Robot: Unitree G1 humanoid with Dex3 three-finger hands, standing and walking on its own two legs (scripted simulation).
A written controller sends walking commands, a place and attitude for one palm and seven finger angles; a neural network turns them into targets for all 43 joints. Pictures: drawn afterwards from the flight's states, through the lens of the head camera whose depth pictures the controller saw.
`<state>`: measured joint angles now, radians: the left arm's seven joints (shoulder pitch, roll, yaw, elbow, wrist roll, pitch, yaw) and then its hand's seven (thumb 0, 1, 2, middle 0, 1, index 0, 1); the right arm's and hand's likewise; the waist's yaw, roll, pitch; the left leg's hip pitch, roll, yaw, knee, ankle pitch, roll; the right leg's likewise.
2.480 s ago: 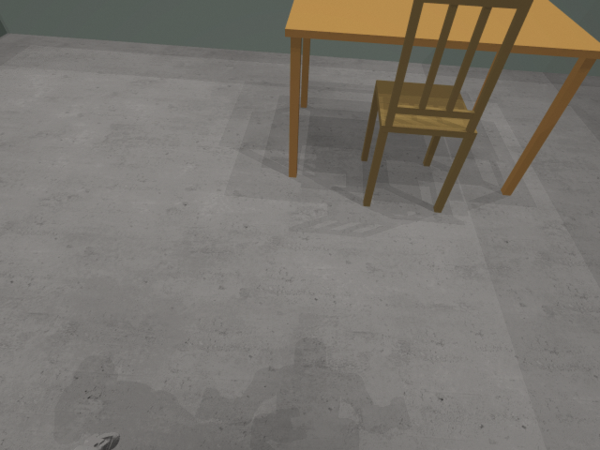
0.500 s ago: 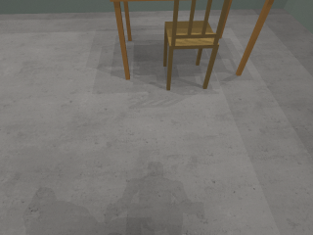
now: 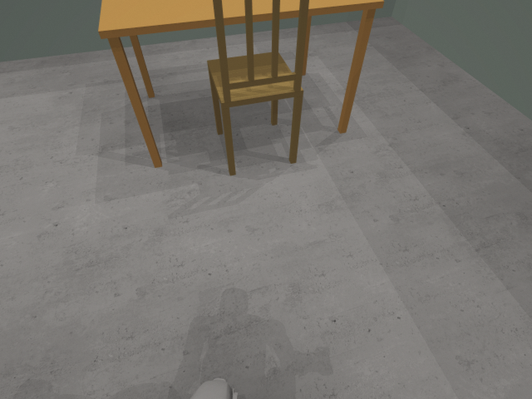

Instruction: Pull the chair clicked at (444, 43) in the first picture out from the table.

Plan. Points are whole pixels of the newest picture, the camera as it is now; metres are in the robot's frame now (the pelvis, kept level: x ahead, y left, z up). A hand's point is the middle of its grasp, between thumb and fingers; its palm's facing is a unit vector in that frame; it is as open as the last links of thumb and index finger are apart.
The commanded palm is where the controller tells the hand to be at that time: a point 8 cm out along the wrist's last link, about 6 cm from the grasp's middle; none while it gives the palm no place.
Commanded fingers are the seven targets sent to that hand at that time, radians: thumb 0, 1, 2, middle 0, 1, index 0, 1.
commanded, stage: walk to a spot facing it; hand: left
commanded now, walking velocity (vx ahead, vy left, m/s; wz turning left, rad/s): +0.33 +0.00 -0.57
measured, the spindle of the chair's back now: (249, 36) +1.32 +0.22 -0.06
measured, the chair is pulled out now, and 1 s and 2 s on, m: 0.00 0.00 0.00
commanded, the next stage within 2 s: turn to face it in 1.70 s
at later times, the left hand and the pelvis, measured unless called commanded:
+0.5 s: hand (166, 292) +0.33 +0.26 -0.18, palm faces -0.28 -0.94 -0.17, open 7.3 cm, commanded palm none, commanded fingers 0.00 0.90 0.90 -0.20 -0.30 -0.20 -0.30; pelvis +0.19 +0.09 +0.00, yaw -19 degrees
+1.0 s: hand (229, 215) +0.55 +0.16 -0.18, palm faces -0.51 -0.83 -0.25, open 7.2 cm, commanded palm none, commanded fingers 0.00 0.90 0.90 -0.20 -0.30 -0.20 -0.30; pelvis +0.41 +0.00 -0.01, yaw -33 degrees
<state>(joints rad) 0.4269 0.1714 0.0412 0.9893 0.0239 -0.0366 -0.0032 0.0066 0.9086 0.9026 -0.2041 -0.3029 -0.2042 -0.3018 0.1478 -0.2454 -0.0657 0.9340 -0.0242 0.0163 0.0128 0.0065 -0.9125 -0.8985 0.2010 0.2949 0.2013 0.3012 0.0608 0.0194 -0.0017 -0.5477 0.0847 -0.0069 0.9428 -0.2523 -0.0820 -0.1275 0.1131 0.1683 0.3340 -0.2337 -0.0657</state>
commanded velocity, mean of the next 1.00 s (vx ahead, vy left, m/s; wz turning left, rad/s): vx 0.34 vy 0.00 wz -0.46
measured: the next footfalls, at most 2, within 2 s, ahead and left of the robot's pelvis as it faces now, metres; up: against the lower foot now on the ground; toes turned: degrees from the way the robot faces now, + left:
left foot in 0.14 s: +0.15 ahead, +0.15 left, +0.00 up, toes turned -3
right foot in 0.74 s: +0.36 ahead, -0.03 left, +0.00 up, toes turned -36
